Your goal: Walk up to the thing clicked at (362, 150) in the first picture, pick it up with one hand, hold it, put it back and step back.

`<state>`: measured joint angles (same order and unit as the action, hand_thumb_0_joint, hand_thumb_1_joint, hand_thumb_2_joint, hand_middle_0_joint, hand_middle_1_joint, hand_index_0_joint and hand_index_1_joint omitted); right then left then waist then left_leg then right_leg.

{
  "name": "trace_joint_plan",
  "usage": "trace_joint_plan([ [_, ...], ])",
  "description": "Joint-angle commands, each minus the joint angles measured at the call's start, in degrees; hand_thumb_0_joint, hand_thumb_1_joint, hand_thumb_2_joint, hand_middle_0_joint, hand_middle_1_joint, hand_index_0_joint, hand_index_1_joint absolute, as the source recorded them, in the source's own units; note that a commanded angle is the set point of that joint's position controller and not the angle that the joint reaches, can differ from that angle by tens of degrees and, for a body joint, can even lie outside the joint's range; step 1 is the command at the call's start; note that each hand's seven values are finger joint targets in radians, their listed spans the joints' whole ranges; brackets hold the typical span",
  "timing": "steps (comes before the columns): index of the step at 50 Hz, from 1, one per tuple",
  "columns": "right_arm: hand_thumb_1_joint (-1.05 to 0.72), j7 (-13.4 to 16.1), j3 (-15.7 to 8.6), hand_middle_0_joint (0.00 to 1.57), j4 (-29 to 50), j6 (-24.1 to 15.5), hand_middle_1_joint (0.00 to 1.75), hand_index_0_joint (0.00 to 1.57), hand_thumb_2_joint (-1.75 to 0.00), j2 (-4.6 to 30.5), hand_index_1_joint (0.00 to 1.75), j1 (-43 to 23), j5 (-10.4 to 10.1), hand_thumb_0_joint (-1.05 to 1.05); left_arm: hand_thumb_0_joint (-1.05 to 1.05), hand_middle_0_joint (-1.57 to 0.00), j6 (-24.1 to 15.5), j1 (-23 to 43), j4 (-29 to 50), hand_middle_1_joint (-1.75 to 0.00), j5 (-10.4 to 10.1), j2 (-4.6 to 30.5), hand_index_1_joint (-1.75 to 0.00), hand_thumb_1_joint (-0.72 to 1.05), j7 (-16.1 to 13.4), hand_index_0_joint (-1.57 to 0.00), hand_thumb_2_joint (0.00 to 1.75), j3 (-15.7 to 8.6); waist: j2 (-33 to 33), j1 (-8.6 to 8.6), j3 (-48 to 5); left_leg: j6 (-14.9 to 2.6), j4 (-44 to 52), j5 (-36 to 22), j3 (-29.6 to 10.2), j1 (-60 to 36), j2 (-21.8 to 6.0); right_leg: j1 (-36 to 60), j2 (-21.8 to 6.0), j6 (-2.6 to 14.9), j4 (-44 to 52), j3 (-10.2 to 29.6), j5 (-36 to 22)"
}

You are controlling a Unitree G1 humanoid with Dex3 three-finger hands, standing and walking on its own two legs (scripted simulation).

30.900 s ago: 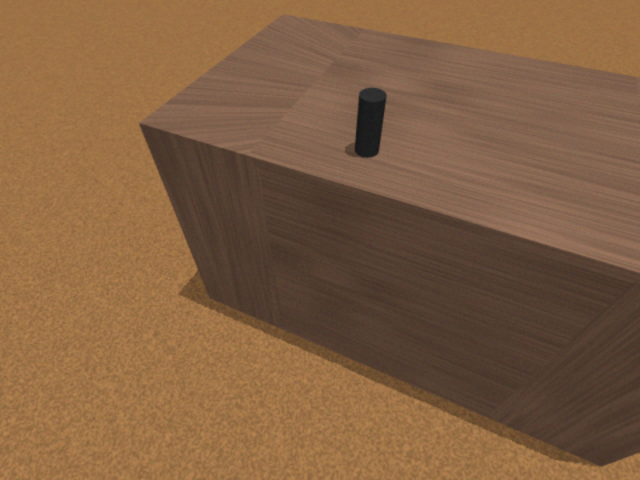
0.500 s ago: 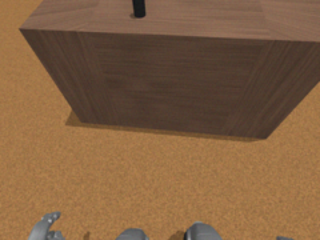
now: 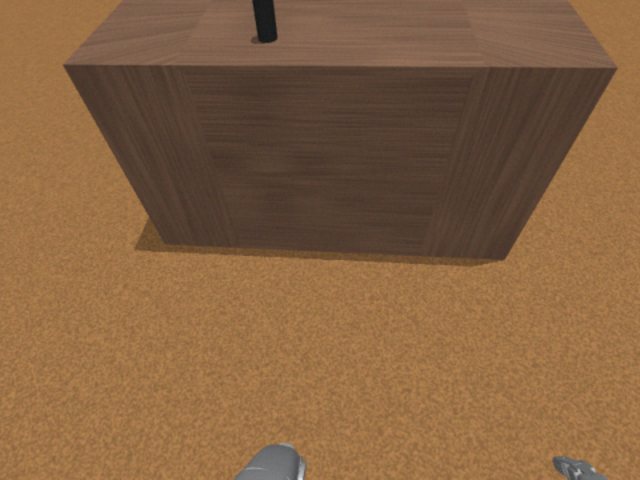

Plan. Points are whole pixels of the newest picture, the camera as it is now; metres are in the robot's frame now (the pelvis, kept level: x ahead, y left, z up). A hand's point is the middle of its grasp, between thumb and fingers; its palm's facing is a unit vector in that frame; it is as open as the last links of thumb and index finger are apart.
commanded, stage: step back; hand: left
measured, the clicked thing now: (264, 13) +1.13 +0.20 +0.05
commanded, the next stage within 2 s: stand in 1.02 s
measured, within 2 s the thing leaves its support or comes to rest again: neither
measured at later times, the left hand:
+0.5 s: hand out of the picture +0.03 +0.28 -0.14, palm faces +0.08 -0.92 -0.38, open 7.4 cm
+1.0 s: hand out of the picture +0.10 +0.30 -0.14, palm faces +0.03 -0.93 -0.37, open 7.4 cm
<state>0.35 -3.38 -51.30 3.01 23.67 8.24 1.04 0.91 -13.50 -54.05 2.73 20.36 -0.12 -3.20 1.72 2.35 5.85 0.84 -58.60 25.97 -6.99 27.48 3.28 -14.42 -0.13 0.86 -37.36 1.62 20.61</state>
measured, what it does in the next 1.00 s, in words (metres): steps on the spot: left foot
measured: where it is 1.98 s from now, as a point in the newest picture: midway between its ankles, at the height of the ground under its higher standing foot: outside the picture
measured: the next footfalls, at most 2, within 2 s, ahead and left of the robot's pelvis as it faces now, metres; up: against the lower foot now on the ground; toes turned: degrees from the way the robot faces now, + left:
left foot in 0.12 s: +0.08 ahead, +0.16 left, +0.00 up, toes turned +5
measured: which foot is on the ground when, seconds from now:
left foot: up 0.00-0.10, down 0.12-1.00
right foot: down 0.00-1.00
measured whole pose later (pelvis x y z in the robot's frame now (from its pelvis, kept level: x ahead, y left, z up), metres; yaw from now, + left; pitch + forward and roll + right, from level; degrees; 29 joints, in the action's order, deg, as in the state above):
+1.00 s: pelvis +0.03 +0.03 +0.01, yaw +2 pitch -2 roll +0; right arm -0.2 -1.6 -60.9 -0.7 19.0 3.6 1.1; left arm -0.5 -7.2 -61.0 1.0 21.4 0.2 -1.6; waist 0.1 0.9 4.3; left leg 0.9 -31.0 15.8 2.5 13.4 -2.5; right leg -11.0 -0.8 -0.8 -30.5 0.6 17.8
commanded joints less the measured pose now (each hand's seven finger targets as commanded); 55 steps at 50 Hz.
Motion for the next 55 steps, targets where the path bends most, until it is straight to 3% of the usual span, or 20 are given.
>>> trace_joint_plan([
  [1, -0.90, -0.28, -1.99, 0.20, 3.67, -2.14, 0.30, 0.20, -0.90, 9.13, 0.30, -2.30, 0.68, 0.00, 0.00, -0.20, -2.85, 3.87, 5.59, -0.30, 0.39, 17.71, -0.30, 0.90, -1.11, -0.20, 0.90, -4.93, -10.60, 1.04, -2.38, 0.40, 10.40, 2.30, 2.87, -0.30, -2.59, 1.42, -12.66, 9.63, 15.11, 13.10, 6.72],
  [3, -0.90, -0.73, -2.16, 0.20, 2.55, -2.88, 0.30, 0.20, -0.90, 8.82, 0.30, -2.63, 0.91, 0.00, 0.00, -0.20, -2.65, 3.46, 5.11, -0.30, 0.15, 17.84, -0.30, 0.90, -0.73, -0.20, 0.90, -4.87, -12.02, 1.61, -1.95, 0.17, 19.17, 4.79, 5.25, -4.69, -2.41, 0.23, -13.41, 9.73, 16.58, 14.02, 12.75],
  [6, -0.90, -0.49, -3.07, 0.20, -0.99, -4.17, 0.30, 0.20, -0.90, 9.04, 0.30, 3.23, 0.88, 0.00, 0.00, -0.20, -1.72, 4.26, 5.17, -0.30, -0.35, 14.92, -0.30, 0.90, -0.25, -0.20, 0.90, -2.94, -7.73, -1.88, -4.36, -2.16, 36.92, -4.96, 4.70, -21.96, -2.01, -6.75, -9.99, 5.91, 8.41, 8.42, 5.70],
  [8, -0.90, -0.52, -3.92, 0.20, -0.84, -4.61, 0.30, 0.20, -0.90, 16.48, 0.30, 2.75, 1.26, 0.00, 0.00, -0.20, -1.64, 6.89, 4.34, -0.30, -1.90, 13.11, -0.30, 0.90, -0.26, -0.20, 0.90, -2.52, 7.78, -3.36, -3.75, -11.92, 46.11, 22.53, -24.67, -14.47, -20.00, -13.03, -0.56, 0.13, -7.19, -2.71, 11.90],
  [9, -0.90, -0.68, -4.07, 0.20, -0.14, -4.93, 0.30, 0.20, -0.90, 16.46, 0.30, 0.90, 1.23, 0.00, 0.00, -0.20, -1.77, 7.22, 4.11, -0.30, -1.42, 15.35, -0.30, 0.90, -0.22, -0.20, 0.90, -3.20, 5.04, -3.10, -1.10, -14.06, 47.52, 22.29, -25.50, -9.51, -21.58, -10.32, -1.64, 0.22, -12.89, 0.78, 11.74],
  [17, -0.90, -0.86, -2.27, 0.20, -0.31, -3.96, 0.30, 0.20, -0.90, 10.26, 0.30, -1.79, 0.36, 0.00, 0.00, -0.20, -3.67, 0.23, -0.87, -0.30, -1.10, 11.60, -0.30, 0.90, -0.10, -0.20, 0.90, -2.95, 6.21, 0.47, -4.57, -6.36, 33.93, -5.09, -4.33, -6.83, -11.56, 9.99, 1.66, 0.84, 14.40, -4.61, -3.31],
  [18, -0.90, -0.75, -1.42, 0.20, 0.13, -3.91, 0.30, 0.20, -0.90, 7.78, 0.30, -1.01, -0.04, 0.00, 0.00, -0.20, -4.06, -1.15, -1.23, -0.30, -0.68, 13.44, -0.30, 0.90, -0.57, -0.20, 0.90, -3.65, 1.76, 1.39, -6.12, -4.12, 28.35, -7.35, -2.34, -1.89, -9.38, 17.05, -1.42, 1.85, 16.02, 1.35, -3.90],
  [19, -0.90, -0.72, -1.15, 0.20, 1.17, -3.98, 0.30, 0.20, -0.90, 6.16, 0.30, -2.49, -0.14, 0.00, 0.00, -0.20, -4.27, -2.84, -1.46, -0.30, -0.36, 17.81, -0.30, 0.90, -0.85, -0.20, 0.90, -4.57, -7.66, 2.61, -5.40, -1.87, 18.14, 0.59, 1.94, 7.50, -2.10, 18.29, -11.09, 6.22, 20.66, 17.94, 7.96],
  [20, -0.90, -0.17, -1.75, 0.20, 0.80, -3.71, 0.30, 0.20, -0.90, 7.70, 0.30, -3.08, 0.39, 0.00, 0.00, -0.20, -4.37, -1.08, -0.81, -0.30, -0.26, 20.92, -0.30, 0.90, -0.66, -0.20, 0.90, -5.04, -9.72, 2.37, -1.69, -1.47, 9.32, 7.03, 2.10, 6.14, -1.68, 8.78, -21.69, 11.87, 25.59, 27.76, 17.56],
  [21, -0.90, -0.07, -2.36, 0.20, 0.15, -3.86, 0.30, 0.20, -0.90, 9.66, 0.30, -1.01, 0.57, 0.00, 0.00, -0.20, -4.54, 2.42, 1.03, -0.30, -0.36, 20.39, -0.30, 0.90, -0.59, -0.20, 0.90, -5.08, -6.73, 0.79, 0.53, -1.24, 5.90, 5.68, -0.78, 5.51, -3.99, 6.21, -24.18, 14.54, 24.95, 28.61, 14.12],
  [27, -0.90, -1.15, -2.02, 0.20, -2.26, -5.04, 0.30, 0.20, -0.90, 7.18, 0.30, 2.72, 0.46, 0.00, 0.00, -0.20, -4.79, 6.67, 1.89, -0.30, -0.96, 16.47, -0.30, 0.90, -0.25, -0.20, 0.90, -3.30, -10.50, -1.39, -3.63, -0.46, 20.39, -2.40, 7.11, -8.37, -4.93, 2.17, -14.24, 9.14, 16.23, 6.63, -15.12],
  [30, -0.90, -0.29, -2.70, 0.20, -4.03, -5.63, 0.30, 0.20, -0.90, 7.29, 0.30, 5.13, 0.89, 0.00, 0.00, -0.20, -3.40, 7.48, 2.66, -0.30, -1.80, 13.63, -0.30, 0.90, -0.13, -0.20, 0.90, -1.69, -5.65, -4.06, -7.03, -1.44, 35.36, -18.80, 7.57, -21.59, -3.85, -1.51, -9.06, 4.52, 3.05, 0.52, -23.96],
  [31, -0.90, 0.20, -3.43, 0.20, -4.16, -5.90, 0.30, 0.20, -0.90, 10.64, 0.30, 5.72, 1.42, 0.00, 0.00, -0.20, -3.07, 6.08, 3.07, -0.30, -2.31, 10.93, -0.30, 0.90, -0.07, -0.20, 0.90, -0.82, 3.54, -3.72, -9.10, -3.82, 36.92, -23.47, -3.41, -25.17, -12.15, -6.25, -4.80, 1.76, -4.15, -1.58, -17.57],
  [32, -0.90, 0.43, -3.39, 0.20, -2.63, -6.11, 0.30, 0.20, -0.90, 13.94, 0.30, 2.60, 1.26, 0.00, 0.00, -0.20, -2.07, 5.59, 2.40, -0.30, -3.03, 10.21, -0.30, 0.90, -0.35, -0.20, 0.90, -0.70, 8.07, -3.00, -9.36, -10.20, 40.37, -18.16, -15.54, -21.22, -21.32, -8.11, -0.09, 0.21, -7.03, -2.31, 5.32],
  [33, -0.90, 0.35, -3.79, 0.20, -2.71, -6.00, 0.30, 0.20, -0.90, 15.11, 0.30, 2.16, 0.73, 0.00, 0.00, -0.20, -1.48, 6.47, 1.15, -0.30, -2.69, 13.55, -0.30, 0.90, -0.73, -0.20, 0.90, -1.72, 5.53, -3.90, -8.27, -14.52, 40.49, -17.14, -17.90, -16.74, -23.79, -5.33, -1.14, 0.27, -11.58, 1.89, 13.68],
  [38, -0.90, 0.86, -2.22, 0.20, -2.19, -5.91, 0.30, 0.20, -0.90, 11.74, 0.30, -4.81, 0.88, 0.00, 0.00, -0.20, -1.92, 2.58, -1.67, -0.30, -2.73, 11.68, -0.30, 0.90, -0.44, -0.20, 0.90, -1.31, 9.78, -0.76, -6.76, -9.93, 35.89, -26.60, -4.85, -15.11, -18.57, -2.24, -2.74, 0.29, -2.01, -0.18, 5.34],
  [41, -0.90, 0.70, -1.58, 0.20, -2.51, -4.81, 0.30, 0.20, -0.90, 10.04, 0.30, -5.69, -0.12, 0.00, 0.00, -0.20, -2.91, 2.29, -3.29, -0.30, -1.57, 12.20, -0.30, 0.90, -0.79, -0.20, 0.90, -1.87, 5.30, -0.53, -9.42, -5.45, 29.46, -32.05, 0.75, -13.23, -14.23, 8.30, -1.51, 0.55, 12.48, -0.66, -12.38],
  [44, -0.90, 0.59, -0.83, 0.20, -4.13, -4.19, 0.30, 0.20, -0.90, 6.45, 0.30, -3.87, -0.69, 0.00, 0.00, -0.20, -3.31, 8.31, -2.13, -0.30, -1.74, 17.18, -0.30, 0.90, -0.60, -0.20, 0.90, -2.24, -5.88, -3.22, -9.20, -1.23, 27.86, -11.31, 5.33, -15.90, -7.81, 1.77, -12.15, 6.14, 13.62, 12.56, -14.68],
  [47, -0.90, 0.30, -0.91, 0.20, -5.82, -4.77, 0.30, 0.20, -0.90, 8.60, 0.30, -7.31, -0.05, 0.00, 0.00, -0.20, -3.24, 9.77, -2.50, -0.30, -2.09, 13.71, -0.30, 0.90, -0.55, -0.20, 0.90, -0.94, -1.86, -2.11, -7.49, -2.88, 32.99, -21.32, 4.08, -17.52, -10.60, 2.59, -7.19, 2.16, 12.22, 5.24, -19.16],
  [55, -0.90, -0.17, 0.22, 0.20, -8.63, -5.29, 0.30, 0.20, -0.90, 8.03, 0.30, -7.44, -0.92, 0.00, 0.00, -0.20, -3.38, 10.33, -5.78, -0.30, -2.76, 12.09, -0.30, 0.90, -0.43, -0.20, 0.90, 0.32, -2.07, -2.61, -9.48, -2.37, 37.23, -31.09, 3.56, -24.07, -11.32, 7.63, -7.26, 0.41, 16.77, 3.56, -25.79],
])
